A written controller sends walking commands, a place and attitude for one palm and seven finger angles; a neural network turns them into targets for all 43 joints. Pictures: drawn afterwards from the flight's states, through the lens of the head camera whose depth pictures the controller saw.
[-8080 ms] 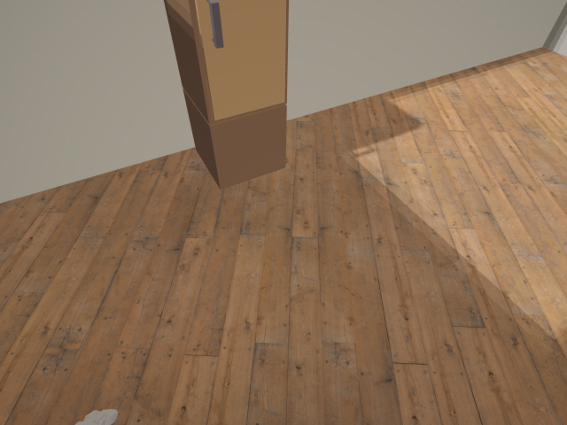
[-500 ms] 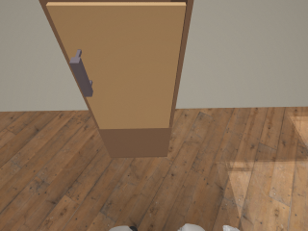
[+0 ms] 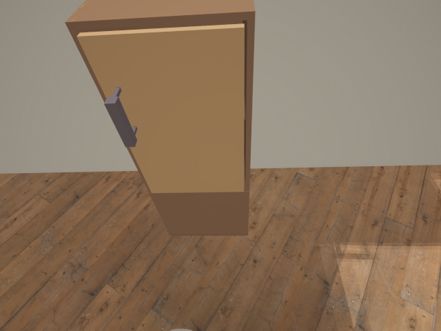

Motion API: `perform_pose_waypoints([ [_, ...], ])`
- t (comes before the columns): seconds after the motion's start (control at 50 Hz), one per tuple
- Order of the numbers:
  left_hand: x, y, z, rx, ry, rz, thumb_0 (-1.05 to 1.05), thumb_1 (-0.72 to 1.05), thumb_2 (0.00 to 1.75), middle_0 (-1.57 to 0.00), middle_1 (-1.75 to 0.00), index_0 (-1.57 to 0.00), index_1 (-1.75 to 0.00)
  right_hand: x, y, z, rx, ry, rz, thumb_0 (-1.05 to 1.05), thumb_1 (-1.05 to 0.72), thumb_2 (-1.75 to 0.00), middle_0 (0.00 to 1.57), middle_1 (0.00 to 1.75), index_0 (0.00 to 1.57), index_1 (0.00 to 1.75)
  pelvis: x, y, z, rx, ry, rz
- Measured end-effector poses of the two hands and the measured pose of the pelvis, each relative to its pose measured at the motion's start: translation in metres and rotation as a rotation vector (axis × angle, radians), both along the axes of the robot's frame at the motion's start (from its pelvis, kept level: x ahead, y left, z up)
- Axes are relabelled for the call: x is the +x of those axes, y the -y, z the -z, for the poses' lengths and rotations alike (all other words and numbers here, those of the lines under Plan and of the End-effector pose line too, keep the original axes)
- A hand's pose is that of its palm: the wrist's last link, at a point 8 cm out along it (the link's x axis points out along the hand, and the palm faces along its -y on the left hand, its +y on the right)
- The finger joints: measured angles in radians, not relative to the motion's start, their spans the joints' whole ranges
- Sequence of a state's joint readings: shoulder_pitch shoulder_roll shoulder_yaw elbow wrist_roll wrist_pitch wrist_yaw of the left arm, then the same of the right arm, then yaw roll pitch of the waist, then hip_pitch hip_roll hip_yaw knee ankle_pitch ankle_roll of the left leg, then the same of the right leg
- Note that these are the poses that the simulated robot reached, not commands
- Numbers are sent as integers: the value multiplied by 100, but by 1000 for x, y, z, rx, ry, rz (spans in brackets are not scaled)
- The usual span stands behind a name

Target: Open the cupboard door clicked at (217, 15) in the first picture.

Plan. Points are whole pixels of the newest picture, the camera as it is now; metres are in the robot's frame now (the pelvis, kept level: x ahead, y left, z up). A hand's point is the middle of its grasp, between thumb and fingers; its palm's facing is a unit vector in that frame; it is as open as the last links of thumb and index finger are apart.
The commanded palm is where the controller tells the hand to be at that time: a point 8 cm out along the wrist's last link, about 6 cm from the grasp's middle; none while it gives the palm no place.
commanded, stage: come to a stop and stand still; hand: left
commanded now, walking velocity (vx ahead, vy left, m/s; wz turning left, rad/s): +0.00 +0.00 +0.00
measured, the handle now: (124, 117) +0.58 +0.30 +0.04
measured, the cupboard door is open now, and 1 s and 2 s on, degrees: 0 0 0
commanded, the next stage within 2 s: look again from close up in 0.68 s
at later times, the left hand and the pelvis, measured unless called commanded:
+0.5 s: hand out of the picture +0.03 +0.24 -0.19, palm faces +0.02 -0.98 -0.19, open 7.3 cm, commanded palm none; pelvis +0.03 +0.07 -0.01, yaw -1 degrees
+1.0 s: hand out of the picture +0.03 +0.25 -0.19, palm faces -0.02 -0.97 -0.22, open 7.4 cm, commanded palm none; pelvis +0.01 +0.08 -0.02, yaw -1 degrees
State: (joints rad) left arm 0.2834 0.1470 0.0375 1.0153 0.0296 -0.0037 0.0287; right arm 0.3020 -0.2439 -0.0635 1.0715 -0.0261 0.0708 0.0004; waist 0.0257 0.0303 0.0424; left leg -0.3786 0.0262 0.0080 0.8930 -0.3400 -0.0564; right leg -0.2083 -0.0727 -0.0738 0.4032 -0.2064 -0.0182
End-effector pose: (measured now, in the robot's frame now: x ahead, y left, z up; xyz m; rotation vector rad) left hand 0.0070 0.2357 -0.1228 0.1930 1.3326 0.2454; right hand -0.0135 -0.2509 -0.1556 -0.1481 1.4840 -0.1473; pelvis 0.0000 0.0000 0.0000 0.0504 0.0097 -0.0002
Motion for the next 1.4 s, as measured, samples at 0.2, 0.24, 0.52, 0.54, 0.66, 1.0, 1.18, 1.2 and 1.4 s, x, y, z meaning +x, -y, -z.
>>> perform_pose_waypoints([
  [0.2,-36,-44,36,-64,-131,-54,0,90,90,-20,-30,-20,-30,63,-60,-3,-31,180,-55,1,-91,-90,20,29,19,30,5,-44,15,-43,7,-7],
  [0.24,-32,-49,38,-74,-129,-50,0,91,90,-20,-30,-20,-30,71,-72,-7,-33,197,-60,1,-92,-90,20,29,20,30,8,-48,13,-34,8,3],
  [0.52,22,-52,33,-88,-58,34,1,92,90,-20,-30,-20,-30,79,-88,-5,-32,205,-8,0,-95,-90,20,29,20,30,26,-66,9,-47,15,17],
  [0.54,25,-53,33,-87,-53,36,1,92,90,-20,-30,-20,-30,75,-88,-5,-35,194,-6,0,-95,-90,20,29,20,30,26,-67,9,-48,17,17],
  [0.66,37,-57,34,-87,-33,46,1,92,90,-20,-30,-20,-30,45,-93,-6,-34,111,7,0,-93,-90,20,29,20,30,28,-68,8,-52,26,16],
  [1.0,16,-65,32,-59,-38,77,0,91,90,-20,-30,-20,-30,9,-118,11,38,107,13,1,-91,-90,20,29,20,30,12,-76,16,-53,36,20],
  [1.18,2,-55,30,-72,-45,71,0,91,90,-19,-30,-20,-30,7,-110,11,39,121,11,2,-92,-90,20,29,20,30,6,-71,14,-41,39,29],
  [1.2,0,-54,30,-75,-49,70,0,91,90,-19,-30,-20,-30,7,-109,10,38,119,10,2,-92,-90,20,29,20,30,5,-70,14,-40,37,29],
  [1.4,-6,-36,29,-92,-47,12,1,91,90,-20,-30,-20,-30,7,-93,4,20,116,14,1,-91,-90,20,29,20,30,4,-57,13,-46,19,26],
])
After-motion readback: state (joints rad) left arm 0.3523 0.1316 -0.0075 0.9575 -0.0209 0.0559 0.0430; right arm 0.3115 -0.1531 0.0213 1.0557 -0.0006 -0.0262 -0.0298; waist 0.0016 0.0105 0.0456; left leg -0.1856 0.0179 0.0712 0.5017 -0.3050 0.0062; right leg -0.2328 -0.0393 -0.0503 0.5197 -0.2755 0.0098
